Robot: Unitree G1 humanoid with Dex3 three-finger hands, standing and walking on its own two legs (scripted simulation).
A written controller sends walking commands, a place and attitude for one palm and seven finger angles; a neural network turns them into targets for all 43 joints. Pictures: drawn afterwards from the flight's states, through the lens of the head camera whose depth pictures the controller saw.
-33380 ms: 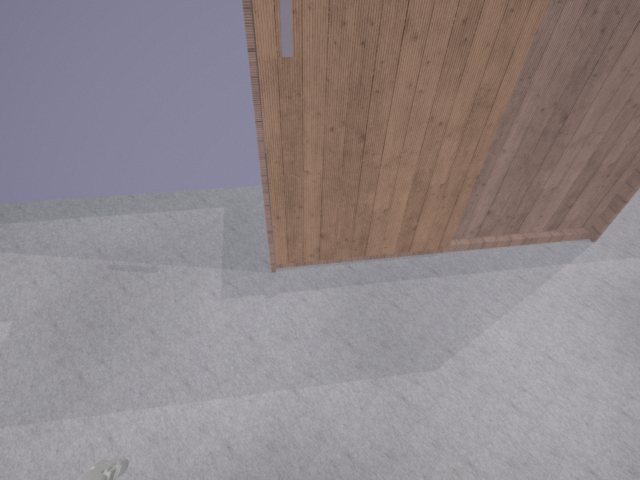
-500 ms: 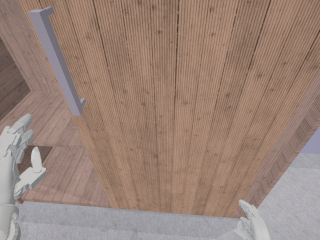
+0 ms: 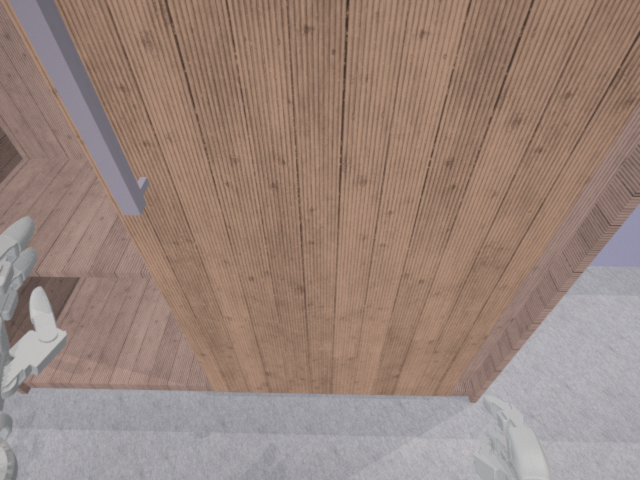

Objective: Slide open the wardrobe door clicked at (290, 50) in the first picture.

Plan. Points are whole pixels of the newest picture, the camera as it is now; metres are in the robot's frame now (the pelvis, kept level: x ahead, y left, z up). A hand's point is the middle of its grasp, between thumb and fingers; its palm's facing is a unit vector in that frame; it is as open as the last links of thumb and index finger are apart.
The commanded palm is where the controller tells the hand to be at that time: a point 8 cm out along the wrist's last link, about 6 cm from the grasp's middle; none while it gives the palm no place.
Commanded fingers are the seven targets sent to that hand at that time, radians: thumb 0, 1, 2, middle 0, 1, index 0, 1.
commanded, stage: step back with the hand held close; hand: left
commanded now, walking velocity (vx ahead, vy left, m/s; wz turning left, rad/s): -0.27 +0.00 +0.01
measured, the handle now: (99, 111) +0.45 +0.31 +0.24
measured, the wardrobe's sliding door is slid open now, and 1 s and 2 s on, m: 0.61 0.61 0.61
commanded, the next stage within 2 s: stop stepping back and stand still in 1.04 s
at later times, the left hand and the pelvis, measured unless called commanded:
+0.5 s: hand out of the picture +0.12 +0.30 +0.15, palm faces +0.49 -0.77 -0.41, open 7.4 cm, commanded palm +0.05 +0.33 +0.17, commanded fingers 0.00 0.90 0.90 -0.20 -0.30 -0.20 -0.30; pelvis -0.07 +0.02 -0.02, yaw +3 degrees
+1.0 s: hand out of the picture +0.03 +0.30 +0.15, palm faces +0.47 -0.79 -0.40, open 7.4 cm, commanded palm -0.02 +0.33 +0.17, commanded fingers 0.00 0.90 0.90 -0.20 -0.30 -0.20 -0.30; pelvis -0.16 +0.03 -0.02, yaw -1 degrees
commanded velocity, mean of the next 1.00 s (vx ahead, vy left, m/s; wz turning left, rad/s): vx -0.33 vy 0.00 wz -0.04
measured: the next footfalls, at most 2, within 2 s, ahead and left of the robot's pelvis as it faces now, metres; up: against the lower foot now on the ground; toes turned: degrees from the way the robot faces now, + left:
right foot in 0.92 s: -0.22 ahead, -0.11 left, +0.00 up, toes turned +3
left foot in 1.46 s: -0.19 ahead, +0.17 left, +0.00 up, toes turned -1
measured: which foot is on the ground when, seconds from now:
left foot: down 0.00-1.00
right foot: down 0.00-0.68, up 0.70-0.90, down 0.92-1.00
